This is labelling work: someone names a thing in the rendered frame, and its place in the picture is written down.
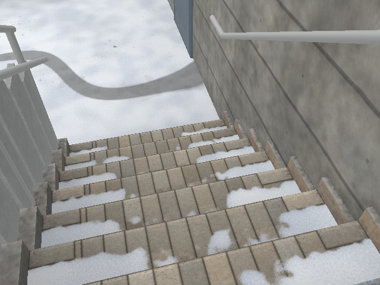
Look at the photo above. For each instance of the stairs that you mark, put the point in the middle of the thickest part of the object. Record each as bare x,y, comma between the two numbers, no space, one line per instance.
191,205

